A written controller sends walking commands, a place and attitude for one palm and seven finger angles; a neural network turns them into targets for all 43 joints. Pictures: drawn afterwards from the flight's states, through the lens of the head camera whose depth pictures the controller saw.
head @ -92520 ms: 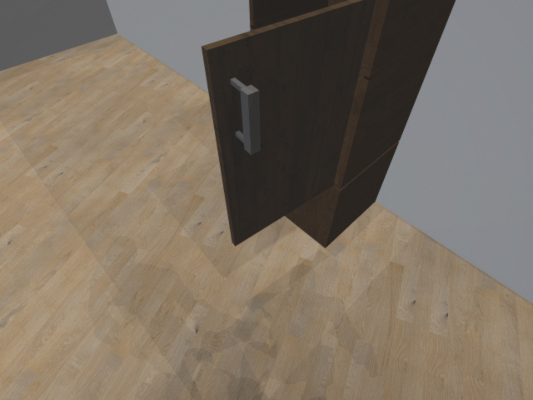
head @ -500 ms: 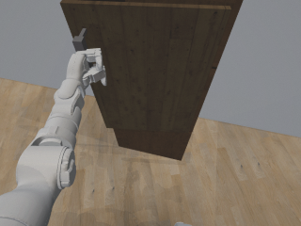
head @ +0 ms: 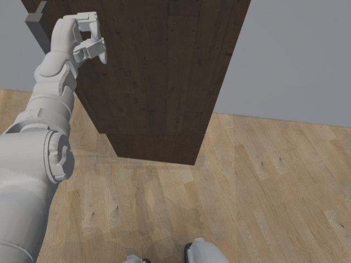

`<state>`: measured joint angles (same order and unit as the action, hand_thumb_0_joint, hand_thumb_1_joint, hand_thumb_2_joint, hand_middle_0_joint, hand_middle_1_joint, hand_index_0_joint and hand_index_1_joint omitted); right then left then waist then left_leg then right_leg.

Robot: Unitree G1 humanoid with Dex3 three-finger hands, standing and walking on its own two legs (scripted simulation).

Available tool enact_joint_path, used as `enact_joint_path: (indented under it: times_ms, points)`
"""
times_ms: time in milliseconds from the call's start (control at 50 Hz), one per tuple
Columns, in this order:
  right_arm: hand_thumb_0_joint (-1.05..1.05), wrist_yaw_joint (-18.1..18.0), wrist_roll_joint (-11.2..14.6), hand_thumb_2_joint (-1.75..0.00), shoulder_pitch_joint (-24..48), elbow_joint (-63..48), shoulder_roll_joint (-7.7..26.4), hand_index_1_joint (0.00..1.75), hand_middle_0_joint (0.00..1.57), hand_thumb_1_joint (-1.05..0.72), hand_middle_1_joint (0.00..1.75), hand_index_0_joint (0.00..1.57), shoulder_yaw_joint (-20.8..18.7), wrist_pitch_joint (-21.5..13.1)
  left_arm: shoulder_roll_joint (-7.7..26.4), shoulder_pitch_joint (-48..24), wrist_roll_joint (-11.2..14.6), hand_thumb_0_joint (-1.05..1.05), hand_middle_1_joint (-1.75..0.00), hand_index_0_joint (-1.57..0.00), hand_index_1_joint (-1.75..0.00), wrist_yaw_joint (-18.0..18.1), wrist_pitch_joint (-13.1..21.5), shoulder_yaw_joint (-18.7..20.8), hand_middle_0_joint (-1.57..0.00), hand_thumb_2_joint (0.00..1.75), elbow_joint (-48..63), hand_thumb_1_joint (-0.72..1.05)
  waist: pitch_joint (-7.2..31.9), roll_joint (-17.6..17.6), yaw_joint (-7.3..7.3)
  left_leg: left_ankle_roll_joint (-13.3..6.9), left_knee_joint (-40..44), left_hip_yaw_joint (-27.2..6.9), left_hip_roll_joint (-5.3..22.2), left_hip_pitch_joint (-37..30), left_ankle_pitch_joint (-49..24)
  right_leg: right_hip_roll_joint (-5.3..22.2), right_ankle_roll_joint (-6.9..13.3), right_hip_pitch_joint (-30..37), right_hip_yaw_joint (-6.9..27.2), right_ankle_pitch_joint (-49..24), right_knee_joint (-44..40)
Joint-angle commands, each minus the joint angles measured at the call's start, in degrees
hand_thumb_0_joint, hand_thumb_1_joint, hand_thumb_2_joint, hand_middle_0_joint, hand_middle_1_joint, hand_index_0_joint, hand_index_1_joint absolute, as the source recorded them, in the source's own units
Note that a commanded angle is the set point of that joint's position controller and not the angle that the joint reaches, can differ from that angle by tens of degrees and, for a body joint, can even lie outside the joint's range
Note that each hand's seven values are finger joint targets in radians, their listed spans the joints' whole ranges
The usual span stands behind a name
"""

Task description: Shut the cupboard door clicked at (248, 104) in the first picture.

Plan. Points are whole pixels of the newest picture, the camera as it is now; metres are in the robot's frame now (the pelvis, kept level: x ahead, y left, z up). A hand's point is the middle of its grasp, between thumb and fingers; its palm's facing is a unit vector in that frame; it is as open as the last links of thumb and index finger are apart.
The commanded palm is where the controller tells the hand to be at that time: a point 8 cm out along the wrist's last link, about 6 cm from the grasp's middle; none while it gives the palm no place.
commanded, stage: push the door shut along its arc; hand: left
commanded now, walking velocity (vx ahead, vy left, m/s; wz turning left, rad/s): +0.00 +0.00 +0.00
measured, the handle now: (55, 41) +0.58 +0.17 +0.14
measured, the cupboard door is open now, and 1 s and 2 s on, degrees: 6 0 0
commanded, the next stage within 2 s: pull the fist back off the door in 0.60 s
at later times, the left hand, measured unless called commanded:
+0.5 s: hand (105, 34) +0.57 +0.06 +0.15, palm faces -0.33 -0.95 +0.00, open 3.2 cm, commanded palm +0.60 +0.09 +0.15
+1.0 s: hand (119, 33) +0.58 +0.03 +0.15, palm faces +0.19 -0.98 -0.04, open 3.1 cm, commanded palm +0.57 +0.05 +0.15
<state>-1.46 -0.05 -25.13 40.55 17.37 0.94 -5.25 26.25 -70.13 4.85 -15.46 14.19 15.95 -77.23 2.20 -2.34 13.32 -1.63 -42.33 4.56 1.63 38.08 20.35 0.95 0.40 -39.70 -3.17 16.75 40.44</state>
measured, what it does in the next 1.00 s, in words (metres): stands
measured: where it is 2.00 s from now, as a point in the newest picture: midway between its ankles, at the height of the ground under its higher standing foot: outside the picture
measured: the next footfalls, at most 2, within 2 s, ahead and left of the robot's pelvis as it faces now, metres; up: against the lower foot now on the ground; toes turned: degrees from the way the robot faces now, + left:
none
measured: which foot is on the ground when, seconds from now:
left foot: down 0.00-1.00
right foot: down 0.00-1.00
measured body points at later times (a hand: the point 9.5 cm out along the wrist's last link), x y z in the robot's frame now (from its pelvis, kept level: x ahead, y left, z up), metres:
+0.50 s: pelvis +0.01 +0.00 -0.01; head +0.15 +0.00 +0.42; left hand +0.59 +0.12 +0.16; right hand -0.05 -0.28 -0.11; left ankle -0.01 +0.10 -0.71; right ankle +0.02 -0.12 -0.71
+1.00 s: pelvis -0.01 -0.01 -0.02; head +0.13 +0.00 +0.41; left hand +0.56 +0.08 +0.15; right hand -0.07 -0.25 -0.13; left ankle -0.01 +0.10 -0.71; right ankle +0.02 -0.12 -0.71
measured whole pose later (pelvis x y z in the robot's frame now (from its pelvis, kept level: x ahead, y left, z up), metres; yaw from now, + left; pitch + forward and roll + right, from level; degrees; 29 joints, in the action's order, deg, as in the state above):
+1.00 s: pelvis -0.01 -0.01 -0.02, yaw +3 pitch +24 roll -2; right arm 5.6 -7.0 -26.4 42.3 14.2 0.4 -7.8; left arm 17.9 -85.3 -6.6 23.3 13.7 16.4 -85.3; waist 6.1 -3.3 16.9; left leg -1.0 -50.7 0.6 1.5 52.8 21.5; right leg 1.5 1.2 -52.1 -6.8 18.3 47.0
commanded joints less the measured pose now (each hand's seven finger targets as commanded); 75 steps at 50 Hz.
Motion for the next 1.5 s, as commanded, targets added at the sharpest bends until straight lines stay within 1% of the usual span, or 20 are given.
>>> enact_joint_path:
  times_ms: [0, 160, 220, 260, 400, 460, 660, 680, 700, 740, 760, 820, 860, 920, 1000, 1060, 1160, 1260, 1400, 1480]
  points:
    - [0.00, -1.0, -0.1, -0.90, -10.0, -2.6, 10.0, 0.30, 0.20, -0.90, 0.30, 0.20, -3.6, -0.6, 11.8, -31.9, -0.1, 0.00, -1.50, -1.30, -1.50, -1.1, 2.6, 0.0, -1.30, 0.90, 11.7, 0.90, 28.1, -1.3, 1.52, 0.1, 2.0, -6.5, -1.6, -15.6, -18.8, -2.3, 0.1, 10.0, 2.2, -19.4, -3.2]
    - [0.00, -1.5, -0.7, -0.90, -12.3, -1.0, 10.2, 0.30, 0.20, -0.90, 0.30, 0.20, -3.9, 0.0, 9.2, -38.6, 1.2, 0.00, -1.50, -1.30, -1.50, -3.5, 1.0, -1.9, -1.30, 0.90, 11.2, 0.90, 29.1, -2.7, 4.13, -0.1, 0.1, -7.4, -1.5, -17.7, -21.3, -2.8, 0.4, 6.6, 1.4, -20.0, -2.9]
    - [0.00, -1.4, -1.0, -0.90, -12.6, -0.3, 10.6, 0.30, 0.20, -0.90, 0.30, 0.20, -3.9, 0.2, 11.0, -40.1, 1.0, 0.00, -1.50, -1.30, -1.50, -4.1, 0.5, -1.2, -1.30, 0.90, 10.7, 0.90, 30.5, -3.1, 4.37, 0.0, -0.5, -7.6, -1.5, -17.7, -21.5, -2.8, 0.3, 5.8, 1.5, -20.0, -2.6]
    - [0.00, -1.6, -1.0, -0.90, -13.0, 0.0, 10.5, 0.30, 0.20, -0.90, 0.30, 0.20, -3.8, 0.3, 9.1, -42.0, 1.1, 0.00, -1.50, -1.30, -1.50, -4.2, 0.5, -2.5, -1.30, 0.90, 10.3, 0.90, 29.4, -3.3, 5.56, -0.2, -0.8, -7.9, -1.5, -17.8, -21.9, -2.9, 0.4, 4.6, 1.0, -19.9, -2.3]
    - [0.00, -1.3, -1.5, -0.90, -13.0, 0.8, 10.7, 0.30, 0.20, -0.90, 0.30, 0.20, -4.1, 0.4, 8.9, -44.9, 0.3, 0.00, -1.50, -1.30, -1.50, -4.7, 0.2, -3.2, -1.30, 0.90, 10.0, 0.90, 32.5, -5.4, 6.12, 0.0, -2.6, -8.7, -1.5, -20.1, -25.4, -3.2, 0.6, 1.8, 0.7, -21.0, -1.1]
    - [0.00, -1.5, -1.5, -0.90, -13.3, 1.6, 10.5, 0.30, 0.20, -0.90, 0.30, 0.20, -4.1, 0.4, 5.9, -47.9, 0.8, 0.00, -1.50, -1.30, -1.50, -4.9, 0.0, -5.0, -1.30, 0.90, 9.7, 0.90, 30.1, -5.1, 7.80, -0.4, -2.9, -8.9, -1.4, -20.0, -23.9, -3.3, 0.5, -0.7, 0.3, -19.1, -1.3]
    - [0.00, -1.8, -1.5, -0.90, -12.2, 4.3, 10.3, 0.30, 0.20, -0.90, 0.30, 0.20, -4.0, -1.0, -2.1, -51.5, 1.8, 0.00, -1.50, -1.30, -1.50, -4.8, -1.1, -10.0, -1.30, 0.90, 8.3, 0.90, 29.0, -7.2, 9.91, -0.5, -3.8, -9.8, -0.7, -22.9, -21.3, -3.6, 0.5, -8.8, -1.0, -12.7, -0.4]
    - [0.00, -1.7, -1.5, -0.90, -12.2, 4.5, 10.5, 0.30, 0.20, -0.90, 0.30, 0.20, -4.1, -1.2, -0.7, -52.7, 1.6, 0.00, -1.50, -1.30, -1.50, -4.6, -0.9, -9.4, -1.30, 0.90, 8.8, 0.90, 29.7, -8.1, 9.69, -0.2, -3.8, -10.0, -0.7, -22.9, -21.4, -3.7, 0.5, -9.1, -0.9, -12.4, -0.2]
    - [0.00, -0.7, -2.2, -0.90, -13.6, 2.8, 8.5, 0.30, 0.20, -0.90, 0.30, 0.20, -3.0, -2.0, 0.8, -55.0, 4.7, 0.00, -1.50, -1.30, -1.50, 8.3, -2.5, 2.1, -1.30, 0.90, 7.6, 0.90, 30.1, -11.0, 7.54, 1.1, -4.0, -10.5, 0.0, -16.5, -17.4, -3.1, 0.1, -7.2, 0.3, -11.0, -1.6]
    - [0.00, 1.7, -3.3, -0.90, -14.4, 2.8, 8.0, 0.30, 0.20, -0.90, 0.30, 0.20, -3.1, -2.4, -6.9, -50.0, 1.7, 0.00, -1.50, -1.30, -1.50, 19.5, -3.6, -1.8, -1.30, 0.90, 6.2, 0.90, 28.4, -8.1, 8.18, 1.6, -2.6, -11.5, 0.4, -14.8, -14.2, -3.0, -0.7, -8.1, -0.7, -8.6, -0.9]
    - [0.00, 2.2, -4.1, -0.90, -15.4, 3.1, 8.1, 0.30, 0.20, -0.90, 0.30, 0.20, -3.5, -2.5, -7.1, -50.5, 0.7, 0.00, -1.50, -1.30, -1.50, 23.2, -2.9, -0.5, -1.30, 0.90, 6.7, 0.90, 28.2, -3.5, 9.15, 1.4, -2.6, -12.2, 0.6, -14.1, -14.0, -3.0, -1.0, -7.3, -1.2, -8.8, -0.9]
    - [0.00, 4.6, -6.1, -0.90, -16.0, 3.0, 7.6, 0.30, 0.20, -0.90, 0.30, 0.20, -3.9, -2.8, -7.6, -53.6, -5.1, 0.00, -1.50, -1.30, -1.50, 35.5, -0.2, 1.0, -1.30, 0.90, 8.6, 0.90, 30.4, -5.1, 8.85, 1.6, -3.3, -10.8, -0.2, -12.0, -13.0, -2.8, -1.2, -7.6, -0.9, -7.9, -0.4]
    - [0.00, 5.8, -7.1, -0.90, -16.7, 3.3, 7.6, 0.30, 0.20, -0.90, 0.30, 0.20, -4.0, -3.0, -7.8, -53.9, -10.5, 0.00, -1.50, -1.30, -1.50, 38.6, 1.9, -1.7, -1.30, 0.90, 7.6, 0.90, 29.9, -6.0, 9.41, 1.5, -3.8, -10.7, -0.3, -11.8, -12.9, -2.6, -1.0, -9.3, -1.1, -7.2, 0.6]
    - [0.00, 6.6, -7.1, -0.90, -16.9, 2.6, 8.5, 0.30, 0.20, -0.90, 0.30, 0.20, -4.5, -2.8, -2.4, -53.7, -15.8, 0.00, -1.50, -1.30, -1.50, 38.3, 3.5, -2.5, -1.30, 0.90, 5.8, 0.90, 30.1, -7.2, 9.55, 1.2, -3.4, -9.3, -0.9, -9.9, -9.8, -2.3, -0.4, -7.6, -0.1, -5.7, 0.4]
    - [0.00, 6.0, -5.8, -0.90, -16.3, 1.2, 8.8, 0.30, 0.20, -0.90, 0.30, 0.20, -4.5, -2.3, -1.2, -52.5, -14.8, 0.00, -1.50, -1.30, -1.50, 33.5, 3.0, -3.9, -1.30, 0.90, 5.2, 0.90, 31.1, -6.5, 8.76, 0.7, -1.5, -8.6, -1.3, -10.7, -7.8, -2.4, 0.0, -3.1, 0.8, -6.1, -1.4]
    - [0.00, 5.1, -4.9, -0.90, -16.3, 0.8, 8.7, 0.30, 0.20, -0.90, 0.30, 0.20, -4.4, -2.2, -4.1, -50.4, -10.4, 0.00, -1.50, -1.30, -1.50, 30.5, 1.4, -4.3, -1.30, 0.90, 3.9, 0.90, 29.5, -4.0, 8.62, 0.5, 0.2, -8.7, -1.2, -10.9, -5.2, -2.5, -0.1, -1.2, 0.6, -5.2, -3.0]
    - [0.00, 4.6, -4.3, -0.90, -15.7, 0.3, 8.4, 0.30, 0.20, -0.90, 0.30, 0.20, -4.1, -2.5, -5.2, -43.6, -4.5, 0.00, -1.50, -1.30, -1.50, 27.9, 1.8, -2.3, -1.30, 0.90, 5.5, 0.90, 29.6, 0.0, 5.51, 0.4, 2.0, -7.6, -1.5, -10.5, -6.8, -2.8, -0.1, 4.8, 0.7, -7.3, -4.6]
    - [0.00, 5.1, -4.5, -0.90, -15.3, -0.2, 7.9, 0.30, 0.20, -0.90, 0.30, 0.20, -4.4, -2.4, -2.0, -35.2, -5.6, 0.00, -1.50, -1.30, -1.50, 30.0, 5.5, 1.1, -1.30, 0.90, 8.8, 0.90, 28.3, 0.3, 1.96, 0.4, 2.3, -5.9, -1.6, -9.8, -10.6, -2.9, 0.0, 7.8, 0.7, -10.4, -4.3]
    - [0.00, 5.8, -4.3, -0.90, -12.6, -3.0, 6.9, 0.30, 0.20, -0.90, 0.30, 0.20, -5.7, -1.1, -2.8, -24.6, -7.6, 0.00, -1.50, -1.30, -1.50, 32.8, 8.5, 2.0, -1.30, 0.90, 20.5, 0.90, 33.5, 0.3, -3.05, 1.0, 2.9, -3.5, -1.9, -15.0, -21.7, -3.2, 0.2, 15.9, 0.7, -22.8, -3.0]
    - [0.00, 5.3, -3.3, -0.90, -10.6, -4.0, 6.0, 0.30, 0.20, -0.90, 0.30, 0.20, -6.3, -0.3, -9.0, -21.8, -6.5, 0.00, -1.50, -1.30, -1.50, 31.3, 8.3, -3.1, -1.30, 0.90, 29.2, 0.90, 34.6, 1.6, -3.19, 1.0, 3.4, -3.3, -1.5, -19.9, -27.4, -3.6, 0.1, 18.9, 0.7, -28.7, -3.5]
